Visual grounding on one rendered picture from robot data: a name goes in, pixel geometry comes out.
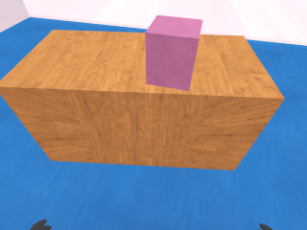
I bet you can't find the pedestal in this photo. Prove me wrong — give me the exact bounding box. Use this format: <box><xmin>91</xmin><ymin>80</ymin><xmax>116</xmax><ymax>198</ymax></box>
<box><xmin>0</xmin><ymin>30</ymin><xmax>285</xmax><ymax>171</ymax></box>

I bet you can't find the carton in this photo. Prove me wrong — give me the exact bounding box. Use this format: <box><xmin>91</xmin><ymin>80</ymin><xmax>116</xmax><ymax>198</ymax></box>
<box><xmin>145</xmin><ymin>15</ymin><xmax>203</xmax><ymax>91</ymax></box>

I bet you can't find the robot left hand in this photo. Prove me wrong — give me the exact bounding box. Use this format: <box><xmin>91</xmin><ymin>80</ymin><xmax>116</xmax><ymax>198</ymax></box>
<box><xmin>30</xmin><ymin>219</ymin><xmax>52</xmax><ymax>230</ymax></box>

